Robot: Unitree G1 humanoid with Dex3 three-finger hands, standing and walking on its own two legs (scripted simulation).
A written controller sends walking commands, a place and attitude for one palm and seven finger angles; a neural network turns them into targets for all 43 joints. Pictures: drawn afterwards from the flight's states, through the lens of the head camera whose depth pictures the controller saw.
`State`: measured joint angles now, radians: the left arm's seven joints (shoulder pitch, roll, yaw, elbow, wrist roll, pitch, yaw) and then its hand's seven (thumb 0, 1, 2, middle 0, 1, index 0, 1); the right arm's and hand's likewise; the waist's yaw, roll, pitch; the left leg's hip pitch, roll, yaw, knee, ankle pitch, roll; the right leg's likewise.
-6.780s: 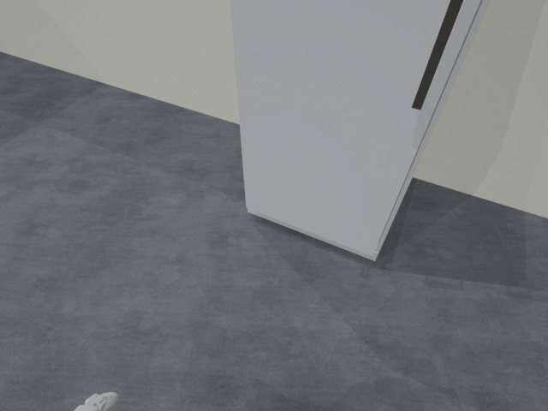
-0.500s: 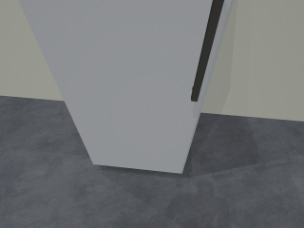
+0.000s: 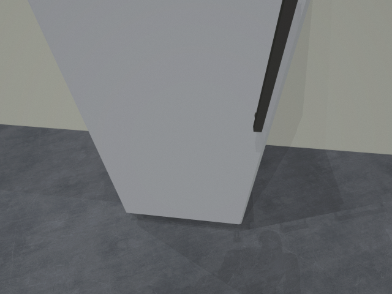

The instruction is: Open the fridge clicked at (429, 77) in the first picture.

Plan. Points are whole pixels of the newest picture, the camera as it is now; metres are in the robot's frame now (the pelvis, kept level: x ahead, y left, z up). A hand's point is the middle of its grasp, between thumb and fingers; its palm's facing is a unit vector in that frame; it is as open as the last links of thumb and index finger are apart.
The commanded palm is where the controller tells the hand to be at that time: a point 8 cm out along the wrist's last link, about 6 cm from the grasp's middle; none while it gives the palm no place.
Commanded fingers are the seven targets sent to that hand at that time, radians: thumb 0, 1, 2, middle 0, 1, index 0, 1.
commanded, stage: look again from close up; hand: right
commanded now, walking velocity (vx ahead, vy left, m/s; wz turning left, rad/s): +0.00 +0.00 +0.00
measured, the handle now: (273, 55) +0.55 -0.14 +0.23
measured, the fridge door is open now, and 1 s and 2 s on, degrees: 0 0 0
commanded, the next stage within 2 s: shuffle to correct the standing spot in 1.16 s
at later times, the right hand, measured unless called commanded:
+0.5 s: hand out of the picture -0.01 -0.17 -0.18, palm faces +0.03 +0.99 -0.16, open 7.4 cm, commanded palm none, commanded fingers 0.00 -0.90 -0.90 0.20 0.30 0.20 0.30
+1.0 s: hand out of the picture +0.00 -0.16 -0.18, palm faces +0.04 +0.99 -0.16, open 7.4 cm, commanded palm none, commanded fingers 0.00 -0.90 -0.90 0.20 0.30 0.20 0.30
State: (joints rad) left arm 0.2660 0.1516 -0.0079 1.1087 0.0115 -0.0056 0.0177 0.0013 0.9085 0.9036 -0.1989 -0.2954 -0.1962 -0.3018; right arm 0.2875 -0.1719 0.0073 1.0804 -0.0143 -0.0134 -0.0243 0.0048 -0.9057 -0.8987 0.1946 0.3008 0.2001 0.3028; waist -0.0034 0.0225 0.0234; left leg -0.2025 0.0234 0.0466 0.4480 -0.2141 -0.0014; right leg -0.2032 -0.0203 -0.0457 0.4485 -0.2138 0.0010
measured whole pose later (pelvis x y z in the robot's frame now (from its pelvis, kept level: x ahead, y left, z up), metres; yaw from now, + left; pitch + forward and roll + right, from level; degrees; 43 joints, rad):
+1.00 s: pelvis +0.01 +0.00 +0.00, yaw +0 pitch -1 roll +0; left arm 0.29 0.13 -0.01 1.12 0.01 -0.01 0.03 0.00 0.91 0.90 -0.20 -0.30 -0.20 -0.30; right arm 0.31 -0.14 0.00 1.10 -0.02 -0.01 -0.03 0.00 -0.90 -0.90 0.19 0.30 0.20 0.30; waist -0.01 0.02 0.03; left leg -0.20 0.03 0.04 0.44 -0.22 0.00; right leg -0.20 -0.02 -0.05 0.43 -0.21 0.00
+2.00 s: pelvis +0.11 +0.02 +0.00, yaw -2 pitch +0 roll -1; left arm 0.26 0.13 0.03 1.07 0.01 -0.01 0.06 0.01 0.92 0.90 -0.20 -0.30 -0.20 -0.30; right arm 0.30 -0.13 -0.04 1.06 -0.03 0.02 -0.04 0.01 -0.91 -0.90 0.20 0.30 0.20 0.30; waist -0.01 0.02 0.08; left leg -0.23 0.04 0.10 0.59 -0.32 -0.01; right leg -0.12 -0.04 -0.08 0.52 -0.30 -0.02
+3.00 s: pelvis +0.05 +0.00 -0.01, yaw -2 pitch -4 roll +1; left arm 0.31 0.17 0.01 1.02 0.02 0.00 0.02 0.00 0.91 0.90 -0.20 -0.30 -0.20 -0.30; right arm 0.32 -0.21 0.00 1.01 -0.02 -0.01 -0.04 0.01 -0.90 -0.90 0.19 0.30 0.20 0.30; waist 0.00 0.00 -0.02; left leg -0.20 0.04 0.11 0.50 -0.24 0.01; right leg -0.23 -0.02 -0.12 0.52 -0.24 -0.05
